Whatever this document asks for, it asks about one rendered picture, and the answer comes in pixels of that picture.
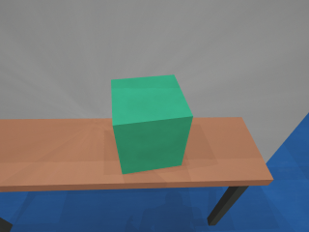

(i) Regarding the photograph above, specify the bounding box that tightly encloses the table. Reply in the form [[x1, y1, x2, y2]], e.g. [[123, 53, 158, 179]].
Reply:
[[0, 117, 273, 232]]

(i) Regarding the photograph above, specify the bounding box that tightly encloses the carton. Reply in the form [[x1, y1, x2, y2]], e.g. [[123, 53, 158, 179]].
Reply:
[[111, 74, 193, 175]]

